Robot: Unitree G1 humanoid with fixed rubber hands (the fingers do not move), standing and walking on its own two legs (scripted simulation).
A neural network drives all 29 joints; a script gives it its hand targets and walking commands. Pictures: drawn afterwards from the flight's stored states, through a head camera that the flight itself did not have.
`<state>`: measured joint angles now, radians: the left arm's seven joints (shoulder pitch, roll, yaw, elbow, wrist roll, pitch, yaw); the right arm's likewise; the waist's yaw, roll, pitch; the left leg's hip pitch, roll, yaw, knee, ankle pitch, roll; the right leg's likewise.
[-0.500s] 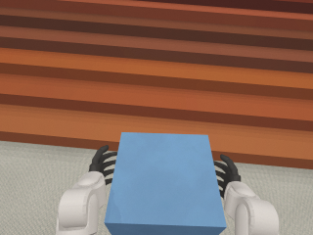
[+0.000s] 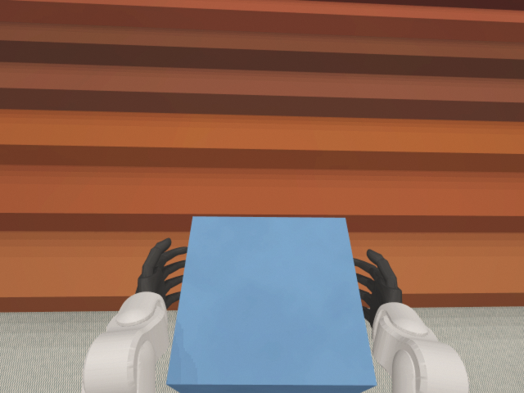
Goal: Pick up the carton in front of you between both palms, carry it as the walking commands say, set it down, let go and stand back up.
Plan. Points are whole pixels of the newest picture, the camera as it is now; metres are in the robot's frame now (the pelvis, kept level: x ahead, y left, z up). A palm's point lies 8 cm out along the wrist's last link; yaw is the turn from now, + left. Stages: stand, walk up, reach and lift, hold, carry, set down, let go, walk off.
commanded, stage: carry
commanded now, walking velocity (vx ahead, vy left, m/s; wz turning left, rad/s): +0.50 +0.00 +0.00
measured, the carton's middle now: (267, 319) +0.25 +0.00 +0.01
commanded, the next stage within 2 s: none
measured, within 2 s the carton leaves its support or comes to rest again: neither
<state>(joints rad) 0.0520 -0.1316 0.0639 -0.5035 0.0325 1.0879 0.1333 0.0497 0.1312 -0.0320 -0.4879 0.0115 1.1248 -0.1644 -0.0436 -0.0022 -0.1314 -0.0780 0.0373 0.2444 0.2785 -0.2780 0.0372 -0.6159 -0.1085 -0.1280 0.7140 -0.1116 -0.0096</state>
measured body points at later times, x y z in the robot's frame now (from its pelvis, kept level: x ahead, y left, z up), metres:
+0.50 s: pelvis +0.32 -0.03 -0.01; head +0.36 -0.04 +0.44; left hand +0.67 +0.15 +0.13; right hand +0.68 -0.17 +0.11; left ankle +0.43 +0.10 -0.69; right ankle +0.27 -0.11 -0.75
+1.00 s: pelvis +0.67 -0.02 +0.00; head +0.74 +0.01 +0.44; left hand +1.05 +0.15 +0.10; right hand +1.03 -0.16 +0.11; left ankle +0.51 +0.07 -0.74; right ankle +0.84 -0.10 -0.60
